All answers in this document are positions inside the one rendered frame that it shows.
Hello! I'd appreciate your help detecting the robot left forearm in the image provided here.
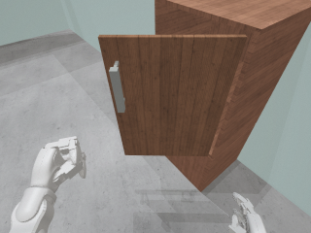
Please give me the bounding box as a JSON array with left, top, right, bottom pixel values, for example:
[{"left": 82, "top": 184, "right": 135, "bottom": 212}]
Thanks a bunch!
[{"left": 9, "top": 186, "right": 57, "bottom": 233}]

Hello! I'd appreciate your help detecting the handle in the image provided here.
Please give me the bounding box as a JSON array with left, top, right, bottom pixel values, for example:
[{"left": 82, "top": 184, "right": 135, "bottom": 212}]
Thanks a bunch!
[{"left": 109, "top": 60, "right": 125, "bottom": 113}]

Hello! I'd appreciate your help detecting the right robot hand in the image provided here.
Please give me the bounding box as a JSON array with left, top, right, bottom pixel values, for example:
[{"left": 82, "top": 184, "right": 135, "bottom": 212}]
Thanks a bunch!
[{"left": 228, "top": 192, "right": 267, "bottom": 233}]

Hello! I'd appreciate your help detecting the left robot hand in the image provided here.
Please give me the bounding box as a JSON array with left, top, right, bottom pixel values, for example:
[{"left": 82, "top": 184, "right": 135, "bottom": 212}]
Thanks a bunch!
[{"left": 30, "top": 136, "right": 86, "bottom": 193}]

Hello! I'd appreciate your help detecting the cupboard door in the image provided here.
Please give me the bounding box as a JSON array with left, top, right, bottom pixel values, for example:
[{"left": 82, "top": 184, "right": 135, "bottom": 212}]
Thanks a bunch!
[{"left": 98, "top": 34, "right": 248, "bottom": 156}]

